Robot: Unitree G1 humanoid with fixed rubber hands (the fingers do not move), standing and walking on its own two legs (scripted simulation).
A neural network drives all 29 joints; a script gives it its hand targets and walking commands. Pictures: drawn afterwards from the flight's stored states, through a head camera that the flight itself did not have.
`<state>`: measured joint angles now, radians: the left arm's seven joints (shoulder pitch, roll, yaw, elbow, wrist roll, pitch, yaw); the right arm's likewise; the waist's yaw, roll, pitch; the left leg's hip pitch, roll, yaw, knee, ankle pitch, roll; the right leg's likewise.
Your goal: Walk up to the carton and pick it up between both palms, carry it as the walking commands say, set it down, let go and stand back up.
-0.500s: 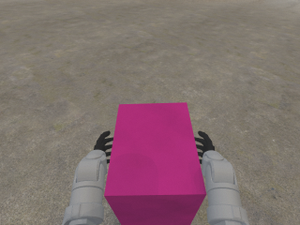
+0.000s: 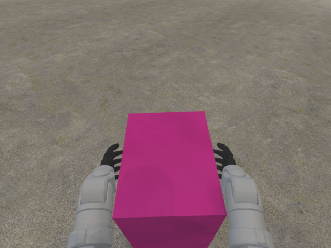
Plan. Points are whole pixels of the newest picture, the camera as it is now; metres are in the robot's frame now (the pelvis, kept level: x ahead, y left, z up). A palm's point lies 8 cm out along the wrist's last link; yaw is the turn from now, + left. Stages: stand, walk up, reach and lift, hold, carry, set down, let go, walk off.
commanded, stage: carry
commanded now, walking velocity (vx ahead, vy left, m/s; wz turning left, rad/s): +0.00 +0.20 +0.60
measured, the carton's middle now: (168, 182) +0.31 -0.01 -0.02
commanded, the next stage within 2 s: none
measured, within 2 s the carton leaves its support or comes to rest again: neither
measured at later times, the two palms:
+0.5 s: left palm (47, 200) +0.20 +0.25 +0.08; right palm (187, 176) +0.25 -0.05 +0.09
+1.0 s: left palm out of the picture +0.08 +0.37 +0.10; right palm (123, 203) +0.19 +0.09 +0.09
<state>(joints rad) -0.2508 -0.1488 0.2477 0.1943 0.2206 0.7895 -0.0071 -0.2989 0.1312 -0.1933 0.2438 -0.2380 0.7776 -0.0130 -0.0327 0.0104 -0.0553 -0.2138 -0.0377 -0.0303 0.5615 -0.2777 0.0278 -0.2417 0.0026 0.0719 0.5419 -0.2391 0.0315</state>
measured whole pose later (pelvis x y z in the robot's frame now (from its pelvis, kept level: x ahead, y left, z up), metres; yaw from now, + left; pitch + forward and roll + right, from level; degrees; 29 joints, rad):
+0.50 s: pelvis -0.03 +0.06 -0.01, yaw +9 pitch +4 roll +1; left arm -0.05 -0.13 0.13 -0.41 0.01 1.10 0.13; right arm -0.13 0.13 -0.05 -0.38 -0.05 1.13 -0.15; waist -0.03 -0.03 -0.11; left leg -0.42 -0.03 -0.01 0.63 -0.27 0.03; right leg -0.59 -0.14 0.01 1.06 -0.57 0.11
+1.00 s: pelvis -0.10 +0.15 +0.00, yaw +22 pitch +2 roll +4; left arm -0.02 -0.13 0.08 -0.44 0.01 1.13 0.13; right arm -0.06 0.13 -0.05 -0.47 -0.05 1.17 -0.16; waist -0.03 0.00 -0.11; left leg -0.54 0.02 0.01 0.93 -0.37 -0.04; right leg -0.32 -0.29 -0.12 0.58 -0.28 0.12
